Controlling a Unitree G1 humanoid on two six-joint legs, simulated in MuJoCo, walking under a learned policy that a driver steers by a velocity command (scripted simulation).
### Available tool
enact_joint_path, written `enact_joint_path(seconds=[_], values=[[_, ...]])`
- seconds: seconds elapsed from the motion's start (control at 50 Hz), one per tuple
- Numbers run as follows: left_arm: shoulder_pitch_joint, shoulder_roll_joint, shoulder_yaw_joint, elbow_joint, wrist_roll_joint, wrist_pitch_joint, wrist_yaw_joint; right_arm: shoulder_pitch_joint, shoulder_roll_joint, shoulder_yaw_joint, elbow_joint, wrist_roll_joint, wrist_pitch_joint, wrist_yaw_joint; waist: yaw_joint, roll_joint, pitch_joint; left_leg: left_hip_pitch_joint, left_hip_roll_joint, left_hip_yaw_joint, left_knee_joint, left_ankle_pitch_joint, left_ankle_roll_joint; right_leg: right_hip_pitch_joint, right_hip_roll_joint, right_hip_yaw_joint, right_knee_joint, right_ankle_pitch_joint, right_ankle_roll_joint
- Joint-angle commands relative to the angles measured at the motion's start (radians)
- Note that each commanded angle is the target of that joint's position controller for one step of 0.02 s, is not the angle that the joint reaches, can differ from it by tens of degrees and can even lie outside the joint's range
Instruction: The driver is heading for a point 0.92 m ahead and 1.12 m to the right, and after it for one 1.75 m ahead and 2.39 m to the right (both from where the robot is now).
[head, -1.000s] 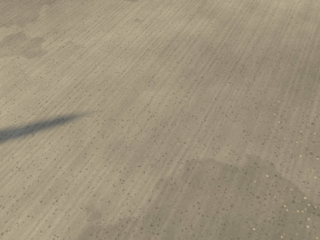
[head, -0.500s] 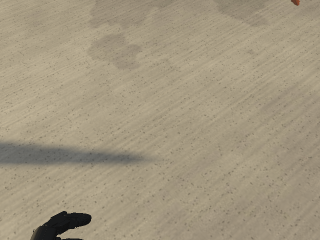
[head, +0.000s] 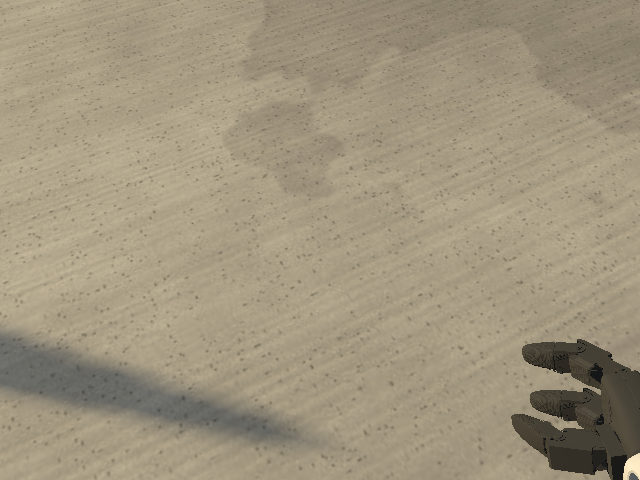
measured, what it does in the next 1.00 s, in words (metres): walks ahead, turning right: left foot, then right foot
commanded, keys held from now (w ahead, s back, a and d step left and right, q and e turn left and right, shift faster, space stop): e+shift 1.00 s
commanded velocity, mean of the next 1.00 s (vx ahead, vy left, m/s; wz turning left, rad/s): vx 0.04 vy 0.00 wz -0.91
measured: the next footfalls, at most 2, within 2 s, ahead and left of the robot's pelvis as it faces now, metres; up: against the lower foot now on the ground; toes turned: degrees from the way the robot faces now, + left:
left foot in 0.04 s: +0.20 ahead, +0.11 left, +0.00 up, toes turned -11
right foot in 0.44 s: +0.09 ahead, -0.15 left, +0.00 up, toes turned -28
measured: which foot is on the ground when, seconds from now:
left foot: up 0.00-0.02, down 0.04-0.44, up 0.46-0.86, down 0.88-1.00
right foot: down 0.00-0.04, up 0.06-0.42, down 0.44-0.88, up 0.90-1.00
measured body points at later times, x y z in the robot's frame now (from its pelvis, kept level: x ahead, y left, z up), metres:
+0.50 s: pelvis +0.08 -0.03 -0.01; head +0.11 -0.07 +0.43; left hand +0.36 +0.16 -0.08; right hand +0.09 -0.36 -0.12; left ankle +0.14 +0.12 -0.70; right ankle +0.06 -0.13 -0.74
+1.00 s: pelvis +0.12 -0.02 +0.00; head +0.16 -0.04 +0.45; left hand +0.47 +0.01 -0.08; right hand -0.02 -0.33 -0.08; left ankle +0.23 +0.03 -0.74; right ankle +0.02 -0.09 -0.67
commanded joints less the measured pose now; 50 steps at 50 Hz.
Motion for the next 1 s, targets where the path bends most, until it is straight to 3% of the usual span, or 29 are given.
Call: enact_joint_path(seconds=[0.02,0.04,0.06,0.08,0.1,0.12,0.14,0.18,0.22,0.28,0.38,0.42,0.44,0.46,0.48,0.5,0.52,0.54,0.56,0.6,0.68,0.82,0.86,0.88,0.9,0.92,0.94,0.96,1.0], values=[[-0.167,0.126,0.040,-0.136,-0.002,0.001,0.016,0.181,-0.152,-0.070,-0.001,-0.011,-0.004,-0.013,-0.188,-0.101,-0.188,0.400,0.029,0.023,-0.131,0.183,0.037,-0.145,-0.109,0.215,0.107,0.321,-0.036],[-0.134,0.056,0.021,-0.152,0.012,0.003,0.010,0.252,-0.190,-0.080,0.006,-0.026,0.000,-0.025,-0.192,0.026,-0.269,0.582,0.207,-0.100,-0.111,0.426,0.111,-0.256,-0.040,0.139,0.341,0.001,0.010],[0.052,-0.003,0.002,-0.132,0.019,0.005,0.006,0.263,-0.170,-0.066,-0.010,-0.048,0.020,-0.031,-0.115,0.187,-0.370,0.733,0.452,-0.317,-0.040,0.752,0.252,-0.405,0.037,0.063,0.550,-0.508,0.043],[0.140,0.085,0.013,-0.137,0.004,0.015,-0.002,0.232,-0.179,-0.083,0.002,-0.023,0.043,-0.026,-0.082,0.282,-0.432,0.686,0.553,-0.468,-0.107,0.485,0.347,-0.441,-0.057,-0.015,0.704,-0.465,0.073],[0.069,0.143,0.035,-0.124,-0.004,0.033,0.006,0.180,-0.116,-0.074,-0.019,-0.010,0.051,-0.030,-0.103,0.178,-0.319,0.611,0.454,-0.380,-0.148,0.255,0.326,-0.496,-0.101,-0.038,0.791,-0.368,0.104],[0.010,0.168,0.047,-0.127,-0.004,0.052,0.014,0.141,-0.085,-0.067,-0.020,-0.006,0.054,-0.031,-0.111,0.113,-0.240,0.521,0.388,-0.258,-0.173,0.124,0.286,-0.518,-0.125,-0.055,0.825,-0.295,0.121],[-0.009,0.169,0.054,-0.130,0.003,0.070,0.023,0.103,-0.084,-0.066,-0.023,-0.011,0.056,-0.031,-0.100,0.090,-0.202,0.431,0.352,-0.187,-0.194,0.091,0.269,-0.492,-0.146,-0.059,0.851,-0.252,0.135],[-0.041,0.123,0.046,-0.163,0.014,0.084,0.020,0.078,-0.106,-0.079,-0.005,-0.022,0.054,-0.038,-0.084,0.094,-0.155,0.300,0.310,-0.056,-0.236,0.121,0.265,-0.432,-0.165,-0.092,0.835,-0.177,0.140],[-0.083,0.074,0.031,-0.194,0.014,0.082,0.014,0.100,-0.110,-0.089,0.021,-0.021,0.051,-0.045,-0.098,0.100,-0.166,0.318,0.309,0.015,-0.249,0.163,0.279,-0.424,-0.183,-0.113,0.747,-0.133,0.139],[-0.140,0.056,0.017,-0.227,0.016,0.077,-0.007,0.108,-0.136,-0.105,0.040,-0.011,0.054,-0.050,-0.111,0.094,-0.199,0.339,0.332,0.095,-0.242,0.191,0.281,-0.350,-0.209,-0.128,0.579,-0.064,0.118],[-0.176,0.097,0.028,-0.255,0.012,0.097,-0.043,0.130,-0.198,-0.136,0.063,0.017,0.054,-0.025,-0.113,0.119,-0.190,0.347,0.371,0.192,-0.190,0.137,0.220,-0.194,-0.184,-0.197,0.322,-0.026,0.053],[-0.145,0.106,0.044,-0.246,0.016,0.105,-0.045,0.149,-0.183,-0.138,0.078,0.036,0.051,-0.017,-0.087,0.080,-0.192,0.315,0.345,0.254,-0.076,0.020,0.142,-0.072,-0.140,-0.221,0.152,0.061,0.004],[-0.094,0.146,0.063,-0.230,0.023,0.105,-0.034,0.204,-0.143,-0.131,0.103,0.032,0.054,-0.010,-0.077,-0.016,-0.177,0.219,0.287,0.307,0.070,-0.110,0.074,0.040,-0.138,-0.155,0.057,0.164,-0.042],[-0.060,0.298,0.100,-0.249,0.026,0.098,-0.012,0.230,-0.097,-0.118,0.074,-0.012,0.061,-0.007,-0.108,-0.370,-0.146,-0.098,0.145,0.391,0.423,-0.529,-0.040,0.198,-0.399,0.238,-0.017,0.578,-0.175],[-0.100,0.318,0.093,-0.293,0.065,0.069,-0.021,0.118,-0.114,-0.118,0.018,-0.027,0.060,-0.018,-0.067,-0.352,-0.207,-0.236,0.041,0.172,0.616,-0.612,-0.054,0.149,-0.474,0.442,-0.067,0.536,-0.334],[-0.118,0.277,0.085,-0.288,0.071,0.048,-0.030,0.078,-0.151,-0.129,0.015,-0.005,0.061,-0.028,-0.054,-0.226,-0.200,-0.248,0.052,0.103,0.675,-0.536,-0.027,0.126,-0.433,0.364,-0.094,0.423,-0.306],[-0.160,0.250,0.079,-0.281,0.051,0.038,-0.024,0.093,-0.150,-0.131,0.021,0.006,0.059,-0.036,-0.093,-0.183,-0.174,-0.249,0.062,0.077,0.650,-0.438,-0.006,0.102,-0.376,0.304,-0.090,0.343,-0.249],[-0.209,0.209,0.067,-0.289,0.028,0.043,-0.015,0.127,-0.156,-0.135,0.044,0.000,0.059,-0.045,-0.120,-0.141,-0.171,-0.241,0.076,0.068,0.621,-0.374,-0.006,0.090,-0.343,0.259,-0.074,0.311,-0.204],[-0.251,0.191,0.057,-0.301,0.021,0.050,-0.006,0.146,-0.160,-0.137,0.053,-0.009,0.059,-0.047,-0.140,-0.149,-0.175,-0.194,0.067,0.069,0.599,-0.329,-0.015,0.045,-0.317,0.228,-0.061,0.341,-0.187],[-0.262,0.174,0.050,-0.313,0.030,0.060,0.007,0.164,-0.140,-0.132,0.065,-0.005,0.052,-0.037,-0.150,-0.151,-0.210,-0.126,0.031,0.071,0.555,-0.275,-0.031,0.021,-0.278,0.211,-0.044,0.389,-0.181],[-0.248,0.189,0.061,-0.313,0.021,0.067,0.019,0.132,-0.104,-0.115,0.066,0.008,0.048,-0.026,-0.130,-0.153,-0.215,-0.074,-0.018,0.040,0.323,-0.248,-0.047,0.033,-0.247,0.280,-0.020,0.319,-0.175],[-0.279,0.192,0.069,-0.326,0.015,0.080,0.007,0.162,-0.141,-0.127,0.073,0.018,0.031,-0.003,-0.128,-0.217,-0.198,0.118,-0.041,0.008,0.053,-0.257,-0.018,-0.024,-0.202,0.449,0.008,0.261,-0.154],[-0.310,0.174,0.063,-0.332,0.004,0.084,0.004,0.223,-0.156,-0.140,0.092,0.017,0.027,-0.001,-0.164,-0.193,-0.198,0.285,-0.003,0.028,-0.149,-0.105,0.006,-0.096,-0.142,0.435,0.061,0.173,-0.109],[-0.251,0.119,0.048,-0.325,0.008,0.087,0.001,0.237,-0.204,-0.152,0.090,0.006,0.033,-0.007,-0.134,-0.055,-0.240,0.431,0.167,-0.095,-0.193,-0.070,0.069,-0.193,-0.068,0.346,0.203,-0.127,-0.060],[-0.211,0.098,0.041,-0.345,0.001,0.083,-0.002,0.209,-0.259,-0.158,0.088,-0.020,0.047,-0.014,-0.079,0.257,-0.196,0.460,0.358,-0.342,-0.248,0.049,0.224,-0.396,0.084,0.108,0.411,-0.374,0.002],[-0.193,0.196,0.069,-0.325,0.017,0.071,-0.007,0.177,-0.205,-0.149,0.060,-0.037,0.043,-0.017,-0.089,0.217,-0.165,0.401,0.438,-0.395,-0.259,0.037,0.297,-0.448,-0.003,0.084,0.629,-0.341,0.049],[-0.195,0.234,0.084,-0.301,0.011,0.071,-0.011,0.131,-0.154,-0.134,0.038,-0.029,0.044,-0.028,-0.085,0.154,-0.141,0.365,0.391,-0.280,-0.246,-0.009,0.276,-0.447,-0.042,0.050,0.709,-0.266,0.065],[-0.187,0.220,0.084,-0.280,0.011,0.079,-0.010,0.100,-0.127,-0.126,0.028,-0.017,0.052,-0.040,-0.083,0.110,-0.117,0.344,0.321,-0.175,-0.237,-0.075,0.236,-0.448,-0.062,0.027,0.753,-0.200,0.080],[-0.180,0.164,0.067,-0.277,0.011,0.089,-0.015,0.103,-0.120,-0.117,0.026,-0.003,0.063,-0.061,-0.102,0.100,-0.094,0.353,0.282,-0.058,-0.236,-0.032,0.223,-0.493,-0.091,-0.030,0.842,-0.126,0.105]])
